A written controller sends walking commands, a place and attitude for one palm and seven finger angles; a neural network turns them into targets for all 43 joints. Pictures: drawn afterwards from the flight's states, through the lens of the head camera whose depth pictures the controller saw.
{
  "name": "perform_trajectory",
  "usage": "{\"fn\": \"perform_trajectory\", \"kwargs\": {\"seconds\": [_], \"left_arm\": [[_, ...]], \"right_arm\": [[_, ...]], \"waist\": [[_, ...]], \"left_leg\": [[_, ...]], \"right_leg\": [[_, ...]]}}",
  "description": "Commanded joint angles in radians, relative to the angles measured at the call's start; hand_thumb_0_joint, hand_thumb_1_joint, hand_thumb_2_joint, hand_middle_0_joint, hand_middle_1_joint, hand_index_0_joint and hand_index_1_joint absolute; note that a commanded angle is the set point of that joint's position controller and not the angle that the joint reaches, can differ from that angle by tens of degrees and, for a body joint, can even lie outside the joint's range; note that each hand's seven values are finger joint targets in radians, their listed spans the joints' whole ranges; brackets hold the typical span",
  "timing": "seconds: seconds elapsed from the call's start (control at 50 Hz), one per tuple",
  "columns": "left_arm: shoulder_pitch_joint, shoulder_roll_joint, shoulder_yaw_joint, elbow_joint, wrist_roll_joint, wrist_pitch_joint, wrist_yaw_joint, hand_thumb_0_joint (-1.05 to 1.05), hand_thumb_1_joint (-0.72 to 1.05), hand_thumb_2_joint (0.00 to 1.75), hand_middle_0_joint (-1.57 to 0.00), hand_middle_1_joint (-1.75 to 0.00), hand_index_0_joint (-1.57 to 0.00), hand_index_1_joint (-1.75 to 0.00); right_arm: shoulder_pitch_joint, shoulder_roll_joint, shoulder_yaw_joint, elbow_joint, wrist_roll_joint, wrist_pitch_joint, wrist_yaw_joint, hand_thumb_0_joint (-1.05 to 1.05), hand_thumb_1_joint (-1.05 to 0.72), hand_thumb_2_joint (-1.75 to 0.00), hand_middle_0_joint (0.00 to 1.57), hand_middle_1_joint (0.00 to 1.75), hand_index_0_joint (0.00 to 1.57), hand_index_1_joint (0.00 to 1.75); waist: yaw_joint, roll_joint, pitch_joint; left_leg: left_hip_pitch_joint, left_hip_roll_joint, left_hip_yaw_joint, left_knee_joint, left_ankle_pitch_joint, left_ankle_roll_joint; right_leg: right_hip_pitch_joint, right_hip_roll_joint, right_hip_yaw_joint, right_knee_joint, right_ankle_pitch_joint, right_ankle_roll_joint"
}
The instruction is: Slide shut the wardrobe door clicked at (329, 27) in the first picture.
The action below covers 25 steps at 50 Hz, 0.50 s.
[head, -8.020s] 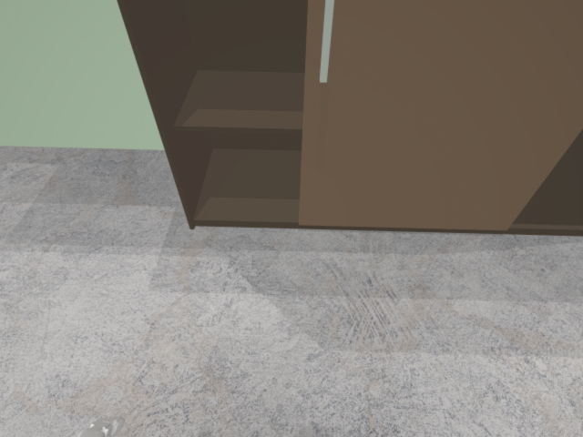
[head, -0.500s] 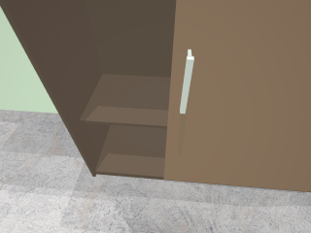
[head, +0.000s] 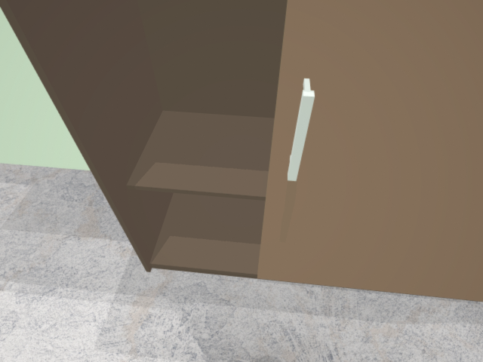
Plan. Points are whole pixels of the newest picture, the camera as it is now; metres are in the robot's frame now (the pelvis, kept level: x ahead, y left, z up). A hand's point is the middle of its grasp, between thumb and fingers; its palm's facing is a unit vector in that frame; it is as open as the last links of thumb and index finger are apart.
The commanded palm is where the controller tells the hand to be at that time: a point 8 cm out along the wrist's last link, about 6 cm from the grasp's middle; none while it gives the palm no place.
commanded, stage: look again from close up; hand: right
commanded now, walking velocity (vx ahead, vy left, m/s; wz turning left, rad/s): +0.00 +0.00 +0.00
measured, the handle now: (298, 134) +0.53 -0.08 +0.09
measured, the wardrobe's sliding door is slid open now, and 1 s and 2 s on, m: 0.47 0.47 0.47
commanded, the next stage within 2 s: raise the hand with hooked fingers in 0.40 s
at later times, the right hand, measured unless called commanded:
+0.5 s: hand out of the picture +0.01 -0.18 -0.17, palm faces +0.02 +0.98 -0.21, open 7.4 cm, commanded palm +0.11 -0.22 -0.07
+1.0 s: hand out of the picture +0.15 -0.19 -0.03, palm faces +0.16 +0.99 -0.03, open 9.1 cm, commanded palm +0.15 -0.24 -0.01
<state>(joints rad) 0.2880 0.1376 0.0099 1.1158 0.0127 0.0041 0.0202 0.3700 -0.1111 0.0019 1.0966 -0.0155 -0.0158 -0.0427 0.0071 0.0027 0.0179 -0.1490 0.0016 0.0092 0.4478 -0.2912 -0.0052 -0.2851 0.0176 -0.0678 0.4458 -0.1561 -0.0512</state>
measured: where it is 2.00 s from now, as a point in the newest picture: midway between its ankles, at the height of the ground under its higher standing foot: outside the picture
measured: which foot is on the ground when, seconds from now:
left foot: down 0.00-1.00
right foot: down 0.00-1.00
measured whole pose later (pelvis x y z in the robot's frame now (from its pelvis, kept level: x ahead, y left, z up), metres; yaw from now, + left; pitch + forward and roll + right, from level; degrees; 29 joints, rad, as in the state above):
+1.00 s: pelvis -0.01 +0.04 -0.07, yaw -3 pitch +9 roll +2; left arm 0.16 0.25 0.03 0.50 -0.02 -0.22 0.06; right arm 0.49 -0.23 -0.22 0.03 0.29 -0.40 0.29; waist -0.04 -0.01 -0.13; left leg -0.64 -0.04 0.12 1.03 -0.57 0.06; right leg -0.82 -0.03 0.04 1.05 -0.39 0.00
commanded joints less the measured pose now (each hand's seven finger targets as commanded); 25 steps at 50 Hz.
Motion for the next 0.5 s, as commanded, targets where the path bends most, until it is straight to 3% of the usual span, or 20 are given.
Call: {"fn": "perform_trajectory", "kwargs": {"seconds": [0.0,0.44,0.46,0.48], "left_arm": [[0.053,0.096,0.013,-0.025,-0.004,-0.018,0.007,0.0,0.9,0.9,-0.2,-0.3,-0.2,-0.3],[-0.014,0.169,0.013,-0.028,-0.003,-0.022,0.006,0.0,0.9,0.9,-0.2,-0.3,-0.2,-0.3],[-0.015,0.167,0.011,-0.03,-0.003,-0.021,0.006,0.0,0.9,0.9,-0.2,-0.3,-0.2,-0.3],[-0.061,0.154,0.003,-0.098,-0.008,-0.036,-0.004,0.0,0.9,0.9,-0.2,-0.3,-0.2,-0.3]], "right_arm": [[0.097,-0.101,-0.017,-0.01,-0.003,-0.009,-0.009,0.0,-0.9,-0.9,0.2,0.3,0.2,0.3],[0.009,-0.173,-0.023,-0.02,-0.004,-0.009,0.001,0.0,-0.9,-0.9,0.2,0.3,0.2,0.3],[0.012,-0.171,-0.021,-0.022,-0.004,-0.009,0.0,0.0,-0.9,-0.9,0.2,0.3,0.2,0.3],[0.042,-0.14,-0.003,-0.014,-0.018,-0.029,-0.036,0.0,-0.9,-0.9,0.2,0.3,0.2,0.3]], "waist": [[-0.007,-0.002,0.052],[-0.006,0.01,0.041],[-0.008,0.011,0.034],[-0.019,0.04,0.07]], "left_leg": [[-0.104,0.091,-0.082,-0.102,0.074,0.035],[-0.069,0.1,-0.085,-0.127,0.105,0.034],[-0.061,0.099,-0.084,-0.131,0.119,0.032],[-0.089,0.124,-0.105,-0.134,0.272,0.022]], "right_leg": [[0.077,-0.117,0.139,-0.094,-0.006,0.013],[0.124,-0.127,0.146,-0.112,0.051,0.012],[0.126,-0.127,0.142,-0.101,0.071,0.011],[0.07,-0.128,0.106,0.077,0.139,0.035]]}}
